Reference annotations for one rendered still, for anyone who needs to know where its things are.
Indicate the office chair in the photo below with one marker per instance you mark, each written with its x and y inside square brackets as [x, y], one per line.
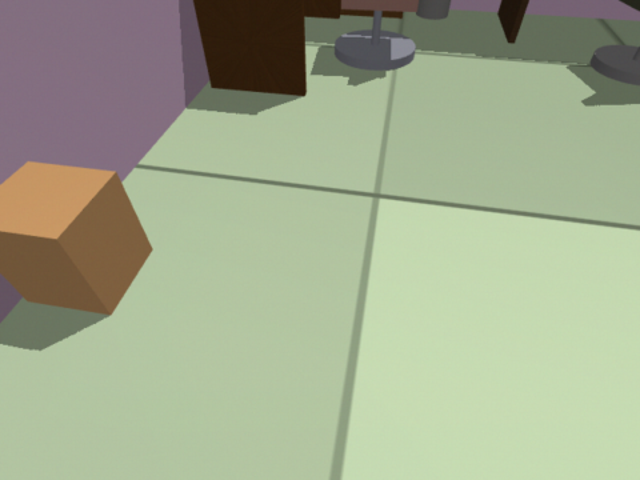
[619, 62]
[376, 49]

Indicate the bookshelf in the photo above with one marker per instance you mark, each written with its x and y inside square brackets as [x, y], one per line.
[370, 13]

